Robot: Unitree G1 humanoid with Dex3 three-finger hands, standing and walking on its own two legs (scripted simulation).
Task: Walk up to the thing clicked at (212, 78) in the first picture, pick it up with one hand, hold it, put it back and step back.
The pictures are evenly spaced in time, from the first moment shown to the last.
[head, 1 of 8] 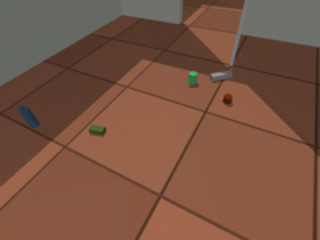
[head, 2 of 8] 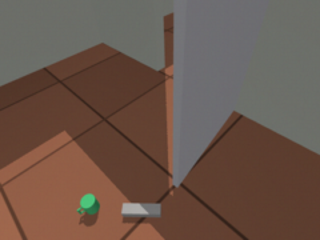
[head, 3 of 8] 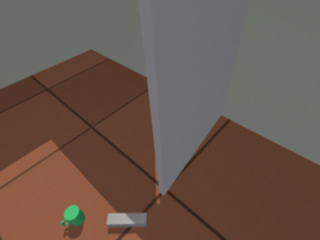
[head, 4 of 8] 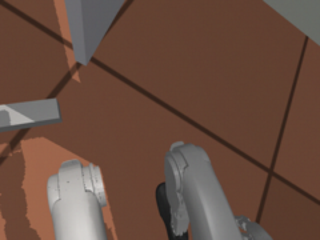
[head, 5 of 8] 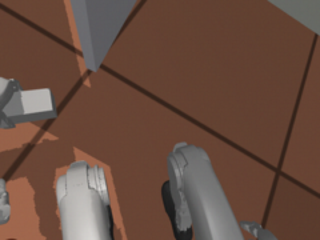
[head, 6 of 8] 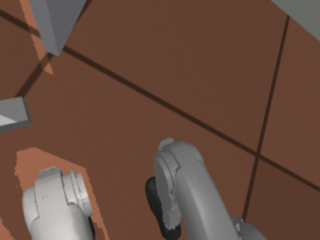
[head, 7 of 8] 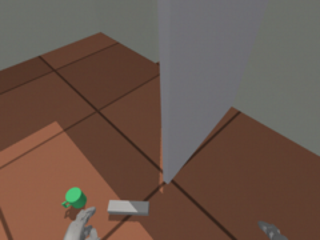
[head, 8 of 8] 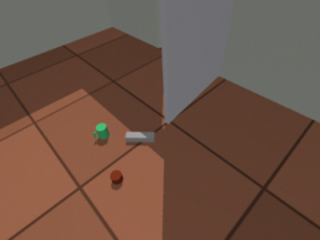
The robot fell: no
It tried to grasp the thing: yes
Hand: left
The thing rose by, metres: 0.69
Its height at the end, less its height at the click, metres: +0.00
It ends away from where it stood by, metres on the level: 0.01
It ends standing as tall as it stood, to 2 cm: yes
